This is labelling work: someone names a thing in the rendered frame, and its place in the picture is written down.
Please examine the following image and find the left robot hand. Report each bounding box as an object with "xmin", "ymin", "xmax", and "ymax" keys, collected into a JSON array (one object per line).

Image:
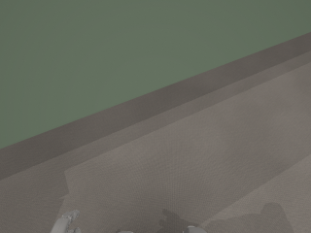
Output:
[{"xmin": 50, "ymin": 210, "xmax": 82, "ymax": 233}]

